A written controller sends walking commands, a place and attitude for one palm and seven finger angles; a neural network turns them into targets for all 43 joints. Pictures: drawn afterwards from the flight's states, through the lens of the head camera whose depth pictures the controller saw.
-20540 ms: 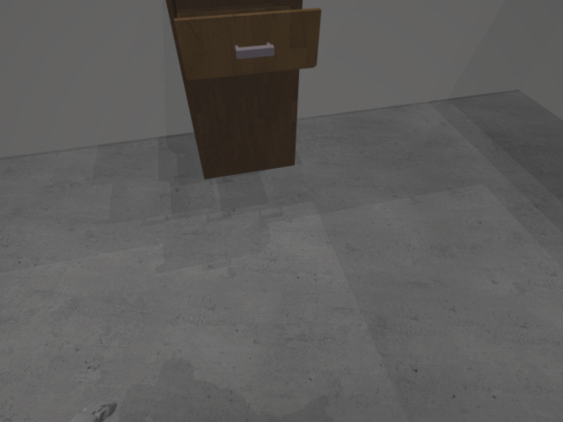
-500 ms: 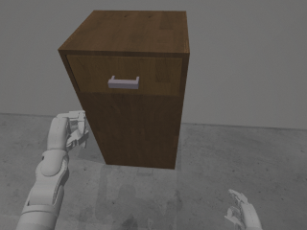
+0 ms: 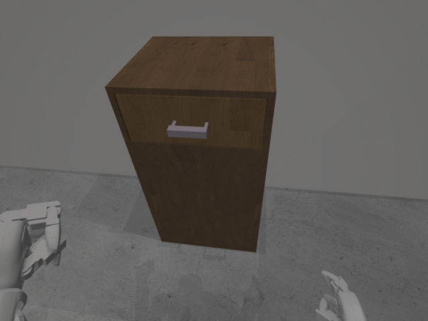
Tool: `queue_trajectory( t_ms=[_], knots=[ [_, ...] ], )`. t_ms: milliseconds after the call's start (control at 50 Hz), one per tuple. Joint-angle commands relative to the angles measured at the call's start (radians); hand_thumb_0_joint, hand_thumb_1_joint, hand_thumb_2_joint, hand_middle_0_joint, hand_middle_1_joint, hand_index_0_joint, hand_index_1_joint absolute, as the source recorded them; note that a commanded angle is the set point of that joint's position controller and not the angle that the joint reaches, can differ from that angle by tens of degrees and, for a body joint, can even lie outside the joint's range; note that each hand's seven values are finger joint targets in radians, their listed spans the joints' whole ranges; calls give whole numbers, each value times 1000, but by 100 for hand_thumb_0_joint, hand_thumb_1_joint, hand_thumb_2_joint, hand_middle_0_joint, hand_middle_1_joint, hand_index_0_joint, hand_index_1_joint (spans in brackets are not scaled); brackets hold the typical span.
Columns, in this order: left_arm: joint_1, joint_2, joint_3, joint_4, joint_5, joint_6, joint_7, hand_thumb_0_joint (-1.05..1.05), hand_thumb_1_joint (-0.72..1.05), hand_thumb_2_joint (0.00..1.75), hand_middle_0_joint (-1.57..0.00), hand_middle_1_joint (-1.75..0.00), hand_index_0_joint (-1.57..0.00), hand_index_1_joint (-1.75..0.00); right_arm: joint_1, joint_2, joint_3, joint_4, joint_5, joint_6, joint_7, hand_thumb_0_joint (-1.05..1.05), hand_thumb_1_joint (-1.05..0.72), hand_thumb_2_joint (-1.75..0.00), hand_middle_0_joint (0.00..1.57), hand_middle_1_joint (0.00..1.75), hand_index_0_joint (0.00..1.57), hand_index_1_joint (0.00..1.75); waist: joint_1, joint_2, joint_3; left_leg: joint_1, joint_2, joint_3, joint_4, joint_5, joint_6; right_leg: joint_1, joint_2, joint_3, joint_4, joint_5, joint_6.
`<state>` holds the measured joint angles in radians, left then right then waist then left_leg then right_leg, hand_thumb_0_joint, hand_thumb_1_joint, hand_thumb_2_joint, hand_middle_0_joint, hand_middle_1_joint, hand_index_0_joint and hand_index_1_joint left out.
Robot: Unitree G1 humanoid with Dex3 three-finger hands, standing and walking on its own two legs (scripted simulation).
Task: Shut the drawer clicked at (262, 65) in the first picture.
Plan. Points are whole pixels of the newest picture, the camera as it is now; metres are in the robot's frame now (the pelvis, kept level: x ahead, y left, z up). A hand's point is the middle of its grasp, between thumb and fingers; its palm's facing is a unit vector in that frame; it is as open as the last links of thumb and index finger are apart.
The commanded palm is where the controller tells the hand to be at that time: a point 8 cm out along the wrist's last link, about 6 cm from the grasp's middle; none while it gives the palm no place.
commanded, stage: draw the hand back to the body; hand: left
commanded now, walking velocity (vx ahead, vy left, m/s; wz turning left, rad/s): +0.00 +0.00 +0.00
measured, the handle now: (189, 128) +0.65 +0.16 +0.01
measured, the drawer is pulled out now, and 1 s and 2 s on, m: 0.00 0.00 0.00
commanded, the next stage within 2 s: step back with the hand held close in 0.14 s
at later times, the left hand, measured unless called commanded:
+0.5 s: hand (68, 236) +0.19 +0.24 +0.15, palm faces +0.30 -0.83 -0.48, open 3.2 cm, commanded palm +0.12 +0.29 +0.17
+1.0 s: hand (13, 295) +0.10 +0.27 +0.15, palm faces +0.34 -0.81 -0.47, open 3.2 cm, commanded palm +0.04 +0.31 +0.17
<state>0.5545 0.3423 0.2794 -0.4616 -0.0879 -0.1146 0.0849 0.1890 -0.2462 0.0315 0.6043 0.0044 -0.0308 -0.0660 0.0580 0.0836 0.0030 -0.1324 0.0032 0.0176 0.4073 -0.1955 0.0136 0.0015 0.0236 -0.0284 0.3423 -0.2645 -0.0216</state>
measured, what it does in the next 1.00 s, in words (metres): shifts its weight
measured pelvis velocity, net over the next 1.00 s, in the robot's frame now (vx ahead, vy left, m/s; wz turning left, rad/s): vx -0.08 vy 0.03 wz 0.02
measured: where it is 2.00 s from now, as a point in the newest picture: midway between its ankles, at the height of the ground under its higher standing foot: outside the picture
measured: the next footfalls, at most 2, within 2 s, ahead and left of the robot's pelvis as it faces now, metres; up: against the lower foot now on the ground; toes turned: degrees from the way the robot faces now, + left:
right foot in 1.26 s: -0.08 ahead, -0.09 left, +0.00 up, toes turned +9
left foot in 1.46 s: -0.07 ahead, +0.12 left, +0.00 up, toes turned +4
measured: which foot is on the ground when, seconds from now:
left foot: down 0.00-1.00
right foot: down 0.00-1.00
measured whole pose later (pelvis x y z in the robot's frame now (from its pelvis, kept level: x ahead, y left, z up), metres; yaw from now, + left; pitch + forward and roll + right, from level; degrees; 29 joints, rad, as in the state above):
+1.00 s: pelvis -0.08 +0.03 -0.01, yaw +1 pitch +0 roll -3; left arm 0.64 0.39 0.35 -0.55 -0.05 -0.23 0.13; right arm 0.19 -0.23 0.00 0.54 0.00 0.00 -0.08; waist 0.00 0.05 0.03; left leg -0.41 0.00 -0.01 0.50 -0.14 0.05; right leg -0.27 0.02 -0.05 0.45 -0.21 0.01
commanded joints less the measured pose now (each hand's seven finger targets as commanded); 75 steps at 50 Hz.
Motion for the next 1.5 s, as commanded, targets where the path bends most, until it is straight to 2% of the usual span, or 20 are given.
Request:
queue_trajectory(
  t_ms=[0, 40, 240, 260, 300, 380, 500, 560, 660, 820, 920, 1040, 1140, 1220, 1280, 1320, 1360, 1400, 1440, 1480],
  knots=[
    [-102, 132, 85, -184, 3, -53, 15, 0, 90, 90, -140, -160, -140, -160, -148, -92, -40, -157, 3, -68, -9, 0, -90, -90, 20, 30, 20, 30, -15, -63, 16, 105, 3, -18, -37, 96, 27, -190, -13, 16, -88, 126, 11],
    [-136, 122, 69, -162, 7, -49, 18, 0, 90, 90, -140, -160, -140, -160, -148, -97, -41, -152, 2, -75, -14, 0, -90, -90, 20, 30, 20, 30, -20, -61, 63, 99, 2, -21, -44, 52, 28, -220, -11, 17, -108, 71, 11],
    [-103, 169, 119, -214, 10, -51, 35, 0, 90, 90, -140, -160, -140, -160, -153, -90, -36, -153, -6, -98, -27, 0, -90, -90, 20, 30, 20, 30, 12, -13, -51, 125, -4, -19, -22, 170, 27, -128, -21, 25, -71, 217, 4],
    [-202, 299, 245, -301, 20, -89, 36, 0, 90, 90, -140, -160, -140, -160, -146, -114, -43, -181, -4, -64, -17, 0, -90, -90, 20, 30, 20, 30, -36, -34, 33, 48, 12, -44, 18, 145, 51, -230, -75, 88, -111, 264, 24],
    [-41, 189, 166, -168, 20, -86, 20, 0, 90, 90, -140, -160, -140, -160, -140, -91, -48, -168, -7, -27, -8, 0, -90, -90, 20, 30, 20, 30, -36, -115, 28, 36, 15, -39, 37, 199, 48, -231, -95, 55, -90, 319, 39],
    [43, 164, 148, -180, 16, -97, 11, 0, 90, 90, -140, -160, -140, -160, -124, -100, -66, -195, -2, 16, -2, 0, -90, -90, 20, 30, 20, 30, -46, -27, -70, 62, 33, -40, 23, 373, 48, -200, -79, 20, -20, 368, 48],
    [90, 218, 195, -263, 1, -104, 24, 0, 90, 90, -140, -160, -140, -160, -121, -99, -80, -231, 11, 51, -9, 0, -90, -90, 20, 30, 20, 30, -45, -81, -185, 59, 49, -43, 31, 470, 48, -160, -66, 15, 35, 435, 59],
    [109, 241, 215, -306, 0, -111, 36, 0, 90, 90, -140, -160, -140, -160, -112, -103, -83, -242, 14, 50, -16, 0, -90, -90, 20, 30, 20, 30, -42, -38, -220, 45, 59, -51, 30, 487, 49, -147, -59, 15, 70, 422, 56],
    [119, 231, 208, -300, 5, -119, 46, 0, 90, 90, -140, -160, -140, -160, -105, -110, -88, -236, 12, 35, -21, 0, -90, -90, 20, 30, 20, 30, -49, 6, -164, -50, 78, -84, -20, 316, 52, -177, -43, 19, 82, 252, 52],
    [95, 215, 208, -263, 21, -156, 56, 0, 90, 90, -140, -160, -140, -160, -107, -119, -91, -233, 12, 5, -21, 0, -90, -90, 20, 30, 20, 30, -63, -39, -57, -304, 85, -134, -103, -218, 66, -164, -40, 55, 50, -24, 38],
    [75, 212, 196, -292, 35, -180, 65, 0, 90, 90, -140, -160, -140, -160, -89, -121, -91, -222, 2, -22, -22, 0, -90, -90, 20, 30, 20, 30, -68, -33, -30, -306, 73, -133, -55, -299, 55, -253, -54, 78, -8, -212, 19],
    [40, 237, 211, -347, 43, -203, 80, 0, 90, 90, -140, -160, -140, -160, -79, -125, -86, -201, -7, -56, -32, 0, -90, -90, 20, 30, 20, 30, -74, 17, -60, -266, 91, -171, -78, -273, 53, -258, -28, 61, 33, -142, 23],
    [58, 231, 248, -305, 66, -211, 68, 0, 90, 90, -140, -160, -140, -160, -107, -136, -95, -211, -10, -72, -33, 0, -90, -90, 20, 30, 20, 30, -47, 147, -68, -621, 207, -293, -270, -514, 118, 51, 66, 40, 346, -19, 36],
    [113, 246, 267, -314, 47, -211, 53, 0, 90, 90, -140, -160, -140, -160, -113, -115, -100, -212, -6, -74, -14, 0, -90, -90, 20, 30, 20, 30, -48, 41, -68, -557, 166, -222, -142, -420, 93, -49, 28, 110, 222, -83, 7],
    [96, 255, 254, -368, 16, -232, 57, 0, 90, 90, -140, -160, -140, -160, -70, -66, -94, -174, 9, -63, 11, 0, -90, -90, 20, 30, 20, 30, -67, -217, -165, -136, 7, -27, 248, -63, -9, -401, -198, 337, -63, 102, -31],
    [55, 250, 229, -364, 24, -220, 67, 0, 90, 90, -140, -160, -140, -160, -74, -74, -110, -161, 11, -54, 4, 0, -90, -90, 20, 30, 20, 30, -71, -276, -197, -123, -21, -27, 431, -114, -16, -405, -273, 323, -34, 372, -74],
    [44, 251, 225, -342, 30, -198, 69, 0, 90, 90, -140, -160, -140, -160, -83, -60, -101, -159, 2, -42, -8, 0, -90, -90, 20, 30, 20, 30, -86, -218, -159, -154, -4, -44, 376, -112, -12, -373, -258, 290, 12, 520, -78],
    [-7, 248, 208, -348, 37, -192, 67, 0, 90, 90, -140, -160, -140, -160, -105, -66, -86, -153, -4, -37, -27, 0, -90, -90, 20, 30, 20, 30, -92, -110, -91, -114, 25, -49, 94, 106, 4, -369, -154, 203, 114, 510, -19],
    [-51, 257, 205, -357, 47, -199, 62, 0, 90, 90, -140, -160, -140, -160, -133, -102, -96, -154, -8, -51, -39, 0, -90, -90, 20, 30, 20, 30, -69, 100, -114, -105, 189, -188, -47, 504, 59, -316, 8, 96, 291, 220, 48],
    [7, 235, 207, -265, 41, -212, 56, 0, 90, 90, -140, -160, -140, -160, -62, -84, -106, -137, -15, -76, -16, 0, -90, -90, 20, 30, 20, 30, -66, 95, -172, -30, 283, -213, -53, 667, 111, -377, 44, 112, 464, -171, 36]
  ],
)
